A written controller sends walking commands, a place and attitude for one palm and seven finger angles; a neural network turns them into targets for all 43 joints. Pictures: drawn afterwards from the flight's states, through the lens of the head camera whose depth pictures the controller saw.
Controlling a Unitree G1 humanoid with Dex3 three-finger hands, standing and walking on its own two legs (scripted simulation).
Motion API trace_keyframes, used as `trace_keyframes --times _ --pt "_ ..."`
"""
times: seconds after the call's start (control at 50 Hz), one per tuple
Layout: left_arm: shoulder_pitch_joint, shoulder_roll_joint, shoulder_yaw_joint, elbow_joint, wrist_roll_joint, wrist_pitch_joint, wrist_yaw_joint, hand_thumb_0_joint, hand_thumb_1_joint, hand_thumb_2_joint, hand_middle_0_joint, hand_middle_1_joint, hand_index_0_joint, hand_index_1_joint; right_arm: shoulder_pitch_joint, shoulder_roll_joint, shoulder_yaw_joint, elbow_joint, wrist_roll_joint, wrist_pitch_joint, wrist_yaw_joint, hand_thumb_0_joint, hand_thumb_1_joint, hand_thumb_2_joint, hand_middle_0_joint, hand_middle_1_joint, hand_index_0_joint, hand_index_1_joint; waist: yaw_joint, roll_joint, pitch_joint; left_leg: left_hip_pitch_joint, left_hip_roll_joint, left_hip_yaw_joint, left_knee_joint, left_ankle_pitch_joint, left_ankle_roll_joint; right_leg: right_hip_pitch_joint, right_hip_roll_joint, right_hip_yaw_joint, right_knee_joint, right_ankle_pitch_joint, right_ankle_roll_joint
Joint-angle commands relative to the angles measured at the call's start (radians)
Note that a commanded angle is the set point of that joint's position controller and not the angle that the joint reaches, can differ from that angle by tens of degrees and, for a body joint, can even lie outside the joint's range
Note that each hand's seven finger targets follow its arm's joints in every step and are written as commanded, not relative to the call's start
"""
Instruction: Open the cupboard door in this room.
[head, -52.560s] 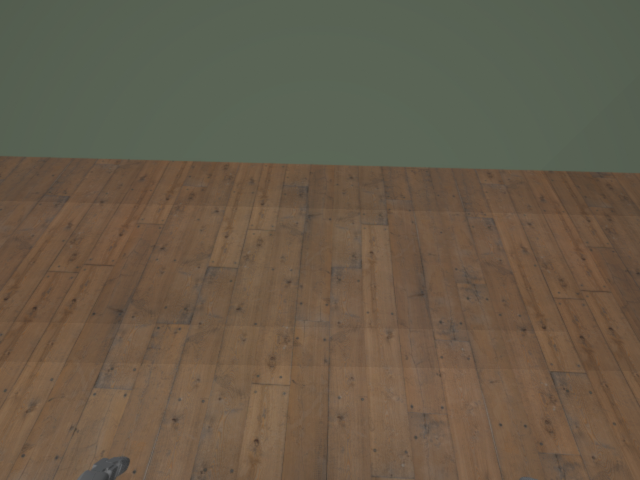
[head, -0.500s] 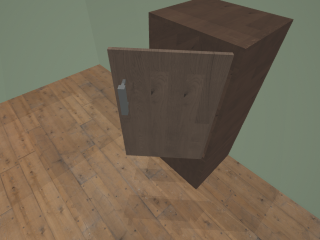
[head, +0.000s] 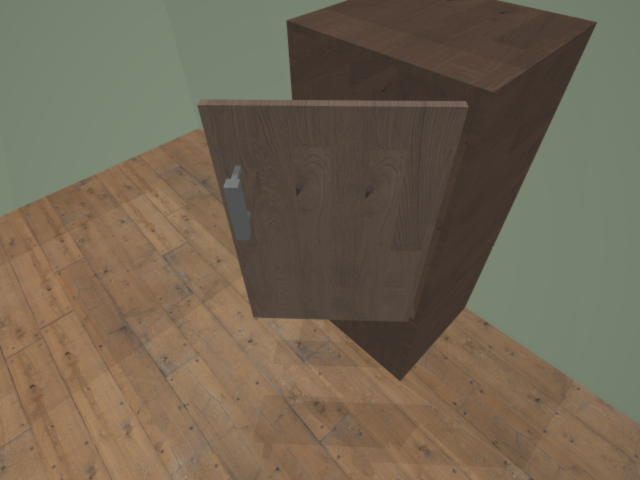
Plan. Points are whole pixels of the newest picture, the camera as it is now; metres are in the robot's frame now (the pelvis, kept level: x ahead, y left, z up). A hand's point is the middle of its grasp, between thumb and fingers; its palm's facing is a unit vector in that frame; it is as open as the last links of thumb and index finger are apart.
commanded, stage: come to a stop and stand still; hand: left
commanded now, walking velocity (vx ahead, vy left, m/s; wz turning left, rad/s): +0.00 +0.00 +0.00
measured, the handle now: (240, 203) +0.55 +0.18 +0.03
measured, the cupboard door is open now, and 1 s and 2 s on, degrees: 43 43 43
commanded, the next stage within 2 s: look again from close up in 0.64 s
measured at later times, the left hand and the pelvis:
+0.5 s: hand out of the picture +0.06 +0.15 -0.16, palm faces +0.00 -0.97 -0.23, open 7.3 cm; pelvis +0.03 -0.03 +0.01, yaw -1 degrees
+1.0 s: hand out of the picture +0.02 +0.14 -0.17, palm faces +0.01 -0.98 -0.19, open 7.4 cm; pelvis +0.02 -0.03 +0.01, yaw -1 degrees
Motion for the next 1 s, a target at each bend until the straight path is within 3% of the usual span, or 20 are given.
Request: trace_keyframes --times 0.0,0.14,0.34,0.52,0.7,0.82,0.98 --pt "0.021 0.087 0.017 -0.033 -0.008 -0.034 0.011 0.0 0.9 0.9 -0.2 -0.3 -0.2 -0.3 0.043 -0.067 -0.003 -0.029 0.008 -0.035 -0.007 0.0 -0.9 -0.9 0.2 0.3 0.2 0.3 -0.009 -0.093 0.062 -0.003 0.12 -0.122 -0.148 0.23 0.002 0.029 -0.088 0.106 -0.095 0.201 -0.043" --pt "-0.006 0.111 0.026 -0.031 -0.011 -0.032 0.018 0.0 0.9 0.9 -0.2 -0.3 -0.2 -0.3 0.037 -0.067 0.0 0.025 0.005 -0.037 -0.013 0.0 -0.9 -0.9 0.2 0.3 0.2 0.3 0.0 -0.063 0.045 0.049 0.119 -0.101 -0.157 0.348 -0.007 0.088 -0.101 0.102 -0.088 0.339 -0.041" --pt "-0.043 0.14 0.035 -0.039 -0.012 -0.028 0.02 0.0 0.9 0.9 -0.2 -0.3 -0.2 -0.3 0.014 -0.067 -0.003 0.058 0.004 -0.028 -0.017 0.0 -0.9 -0.9 0.2 0.3 0.2 0.3 0.004 -0.063 0.041 0.069 0.12 -0.083 -0.165 0.332 -0.021 0.133 -0.116 0.11 -0.105 0.446 -0.047" --pt "-0.059 0.145 0.035 -0.042 -0.01 -0.023 0.018 0.0 0.9 0.9 -0.2 -0.3 -0.2 -0.3 -0.006 -0.063 -0.004 0.071 0.005 -0.021 -0.017 0.0 -0.9 -0.9 0.2 0.3 0.2 0.3 0.006 -0.061 0.066 0.079 0.124 -0.078 -0.187 0.276 -0.023 0.121 -0.112 0.117 -0.144 0.382 -0.046" --pt "-0.058 0.152 0.035 -0.036 -0.011 -0.025 0.016 0.0 0.9 0.9 -0.2 -0.3 -0.2 -0.3 -0.016 -0.079 -0.006 0.073 0.005 -0.02 -0.018 0.0 -0.9 -0.9 0.2 0.3 0.2 0.3 0.002 -0.047 0.042 0.105 0.129 -0.078 -0.193 0.264 -0.027 0.121 -0.113 0.131 -0.161 0.366 -0.048" --pt "-0.047 0.143 0.034 -0.031 -0.009 -0.023 0.015 0.0 0.9 0.9 -0.2 -0.3 -0.2 -0.3 -0.019 -0.065 -0.005 0.08 0.007 -0.019 -0.018 0.0 -0.9 -0.9 0.2 0.3 0.2 0.3 0.004 -0.067 0.073 0.094 0.129 -0.077 -0.204 0.234 -0.026 0.109 -0.108 0.13 -0.181 0.323 -0.044" --pt "-0.047 0.144 0.032 -0.025 -0.011 -0.022 0.012 0.0 0.9 0.9 -0.2 -0.3 -0.2 -0.3 -0.02 -0.073 -0.005 0.083 0.005 -0.017 -0.017 0.0 -0.9 -0.9 0.2 0.3 0.2 0.3 0.006 -0.04 0.095 0.085 0.127 -0.083 -0.217 0.196 -0.028 0.081 -0.109 0.135 -0.199 0.238 -0.046"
